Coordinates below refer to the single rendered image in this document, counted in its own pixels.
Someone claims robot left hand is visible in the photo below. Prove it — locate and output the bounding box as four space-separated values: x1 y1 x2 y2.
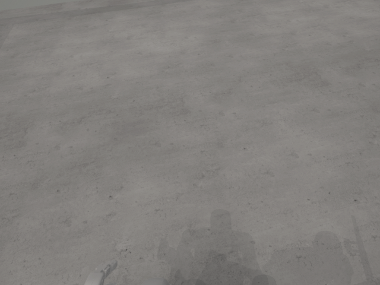
83 260 118 285

